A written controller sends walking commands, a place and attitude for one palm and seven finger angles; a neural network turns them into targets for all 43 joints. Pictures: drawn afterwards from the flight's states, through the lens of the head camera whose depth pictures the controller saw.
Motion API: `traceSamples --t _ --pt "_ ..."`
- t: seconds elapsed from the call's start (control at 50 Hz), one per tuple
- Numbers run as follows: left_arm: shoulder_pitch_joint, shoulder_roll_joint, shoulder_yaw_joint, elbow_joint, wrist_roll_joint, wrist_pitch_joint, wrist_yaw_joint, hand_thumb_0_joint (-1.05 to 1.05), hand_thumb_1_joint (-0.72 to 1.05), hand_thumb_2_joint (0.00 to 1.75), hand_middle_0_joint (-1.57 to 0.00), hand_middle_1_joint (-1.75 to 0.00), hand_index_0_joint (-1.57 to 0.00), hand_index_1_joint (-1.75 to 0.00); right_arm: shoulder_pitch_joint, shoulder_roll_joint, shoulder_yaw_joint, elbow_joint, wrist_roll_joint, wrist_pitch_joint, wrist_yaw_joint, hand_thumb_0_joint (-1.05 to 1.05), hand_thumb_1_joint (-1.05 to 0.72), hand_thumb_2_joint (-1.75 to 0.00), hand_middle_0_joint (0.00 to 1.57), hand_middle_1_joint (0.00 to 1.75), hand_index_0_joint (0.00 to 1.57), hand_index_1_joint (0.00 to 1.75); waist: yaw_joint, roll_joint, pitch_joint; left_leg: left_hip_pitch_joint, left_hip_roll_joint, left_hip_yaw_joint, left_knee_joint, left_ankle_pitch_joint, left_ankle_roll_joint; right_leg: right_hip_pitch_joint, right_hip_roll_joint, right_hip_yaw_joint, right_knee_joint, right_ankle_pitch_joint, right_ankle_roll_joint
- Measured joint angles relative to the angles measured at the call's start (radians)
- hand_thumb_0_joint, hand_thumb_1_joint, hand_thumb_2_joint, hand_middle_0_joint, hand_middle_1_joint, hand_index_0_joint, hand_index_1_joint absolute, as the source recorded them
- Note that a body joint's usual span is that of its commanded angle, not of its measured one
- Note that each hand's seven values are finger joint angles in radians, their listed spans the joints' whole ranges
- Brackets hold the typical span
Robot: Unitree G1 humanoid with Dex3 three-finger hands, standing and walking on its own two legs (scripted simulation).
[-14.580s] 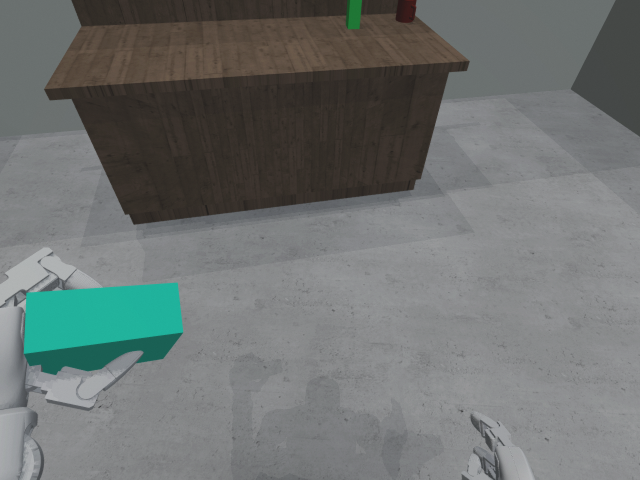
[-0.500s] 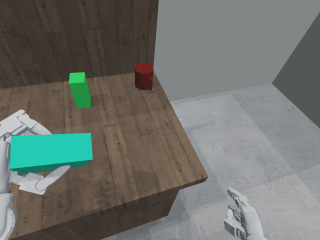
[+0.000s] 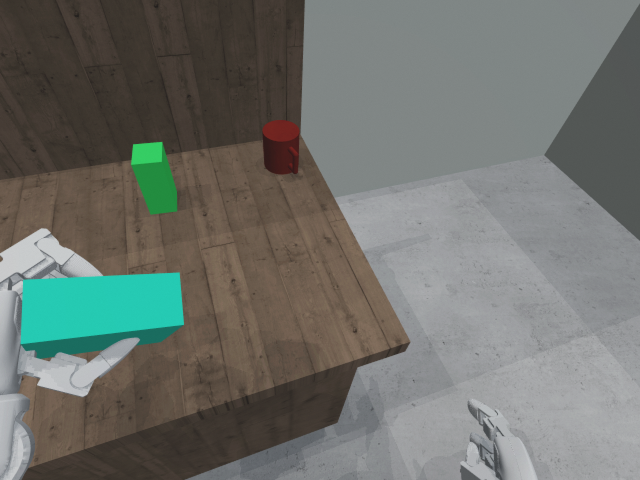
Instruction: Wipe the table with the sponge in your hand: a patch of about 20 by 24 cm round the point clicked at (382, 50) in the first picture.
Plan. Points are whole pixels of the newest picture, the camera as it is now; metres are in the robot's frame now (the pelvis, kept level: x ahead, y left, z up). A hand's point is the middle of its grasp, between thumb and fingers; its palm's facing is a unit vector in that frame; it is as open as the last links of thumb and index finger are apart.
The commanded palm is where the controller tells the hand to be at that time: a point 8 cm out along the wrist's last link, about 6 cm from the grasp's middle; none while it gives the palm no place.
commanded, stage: shuffle to correct the standing spot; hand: left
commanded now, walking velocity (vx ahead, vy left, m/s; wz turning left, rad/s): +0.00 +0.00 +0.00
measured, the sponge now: (126, 314) +0.23 +0.21 +0.14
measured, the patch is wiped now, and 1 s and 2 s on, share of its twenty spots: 0.00 0.00 0.00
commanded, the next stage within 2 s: come to a stop and stand still in 0.54 s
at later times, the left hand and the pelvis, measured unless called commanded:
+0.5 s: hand (138, 306) +0.23 +0.19 +0.16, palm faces +0.32 -0.87 -0.37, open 9.1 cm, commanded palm +0.17 +0.23 +0.17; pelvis +0.01 -0.04 +0.00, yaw -1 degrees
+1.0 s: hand (148, 307) +0.24 +0.19 +0.15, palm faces +0.35 -0.85 -0.39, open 9.1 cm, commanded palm +0.18 +0.23 +0.17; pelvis +0.02 -0.05 +0.00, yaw +0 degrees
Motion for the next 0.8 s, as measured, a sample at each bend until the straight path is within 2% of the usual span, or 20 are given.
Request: traceSamples --t 0.24,0.4,0.54,0.68,0.8 --pt "-0.015 0.011 0.017 -0.001 -0.015 0.018 -0.003 -0.01 -0.41 1.05 -0.82 -1.40 -0.83 -1.40 -0.017 0.010 -0.007 -0.013 0.006 0.012 0.001 0.01 -0.91 -0.90 0.20 0.30 0.20 0.30 0.011 -0.014 0.001 0.011 0.008 0.008 -0.017 0.001 -0.018 -0.012 0.008 0.009 0.022 -0.017 -0.014" --pt "-0.008 0.013 0.014 -0.038 -0.028 0.038 -0.015 -0.01 -0.41 1.05 -0.82 -1.40 -0.83 -1.40 -0.033 0.026 -0.005 -0.038 0.003 0.024 0.014 0.01 -0.91 -0.90 0.20 0.30 0.20 0.30 0.008 -0.014 0.004 -0.007 0.038 -0.001 0.011 -0.014 -0.045 -0.026 0.037 0.001 0.041 -0.028 -0.040" --pt "0.016 0.024 0.022 -0.053 -0.045 0.054 -0.026 -0.01 -0.41 1.05 -0.82 -1.40 -0.83 -1.40 -0.035 0.014 -0.016 -0.044 0.003 0.034 0.007 0.01 -0.91 -0.90 0.20 0.30 0.20 0.30 0.006 -0.001 0.002 -0.031 0.072 -0.010 0.043 -0.029 -0.071 -0.043 0.071 -0.006 0.051 -0.033 -0.069" --pt "0.034 0.025 0.023 -0.065 -0.057 0.070 -0.024 -0.01 -0.41 1.05 -0.82 -1.40 -0.83 -1.40 -0.023 -0.012 -0.037 -0.035 0.005 0.043 -0.007 0.01 -0.91 -0.90 0.20 0.30 0.20 0.30 -0.005 0.010 -0.004 -0.052 0.093 -0.020 0.069 -0.043 -0.089 -0.062 0.091 -0.015 0.075 -0.047 -0.092" --pt "0.060 0.017 0.010 -0.056 -0.053 0.069 -0.002 -0.01 -0.41 1.05 -0.82 -1.40 -0.83 -1.40 -0.010 -0.034 -0.040 -0.012 0.016 0.055 -0.015 0.01 -0.91 -0.90 0.20 0.30 0.20 0.30 -0.026 0.026 -0.018 -0.044 0.093 -0.033 0.076 -0.056 -0.073 -0.042 0.094 -0.026 0.066 -0.056 -0.094"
